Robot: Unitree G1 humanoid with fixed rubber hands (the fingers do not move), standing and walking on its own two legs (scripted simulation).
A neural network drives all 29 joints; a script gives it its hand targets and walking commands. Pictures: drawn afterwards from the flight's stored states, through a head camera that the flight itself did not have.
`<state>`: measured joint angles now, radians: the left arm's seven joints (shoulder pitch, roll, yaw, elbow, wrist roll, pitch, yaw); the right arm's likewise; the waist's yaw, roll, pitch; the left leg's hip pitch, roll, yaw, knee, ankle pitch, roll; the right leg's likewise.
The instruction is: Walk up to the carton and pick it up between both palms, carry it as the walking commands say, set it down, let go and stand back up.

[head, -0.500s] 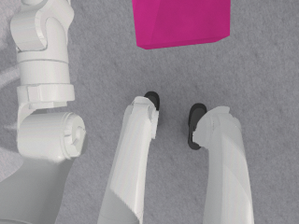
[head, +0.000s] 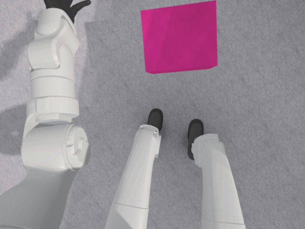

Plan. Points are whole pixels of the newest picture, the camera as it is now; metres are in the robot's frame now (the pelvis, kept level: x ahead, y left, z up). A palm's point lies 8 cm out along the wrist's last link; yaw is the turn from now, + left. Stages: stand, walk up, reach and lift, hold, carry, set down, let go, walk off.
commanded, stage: let go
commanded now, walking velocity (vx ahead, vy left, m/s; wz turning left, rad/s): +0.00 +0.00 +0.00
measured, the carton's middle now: (178, 43) +0.56 +0.05 -0.57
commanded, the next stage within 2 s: stand in 1.42 s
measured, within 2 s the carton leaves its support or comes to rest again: neither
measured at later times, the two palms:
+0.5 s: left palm (4, 61) +0.40 +0.28 +0.01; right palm out of the picture +0.45 -0.17 +0.00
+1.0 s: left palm (14, 161) +0.27 +0.24 +0.05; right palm out of the picture +0.29 -0.21 +0.04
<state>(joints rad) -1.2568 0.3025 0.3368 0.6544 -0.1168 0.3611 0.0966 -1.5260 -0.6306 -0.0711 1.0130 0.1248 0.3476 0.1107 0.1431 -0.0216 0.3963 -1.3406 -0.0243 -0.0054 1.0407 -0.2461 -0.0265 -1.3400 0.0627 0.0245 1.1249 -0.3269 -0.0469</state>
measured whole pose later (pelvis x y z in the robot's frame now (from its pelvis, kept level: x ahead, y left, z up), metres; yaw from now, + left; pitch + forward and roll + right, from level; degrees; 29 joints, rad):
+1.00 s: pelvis +0.12 +0.02 +0.11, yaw +0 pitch +0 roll +0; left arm 0.24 0.18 0.03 0.44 -0.01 0.09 -0.07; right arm 0.18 -0.19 -0.05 0.47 -0.04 0.08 0.05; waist 0.00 0.01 0.02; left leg -0.23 -0.04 -0.04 0.47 -0.25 0.01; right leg -0.18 0.04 0.04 0.48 -0.30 -0.02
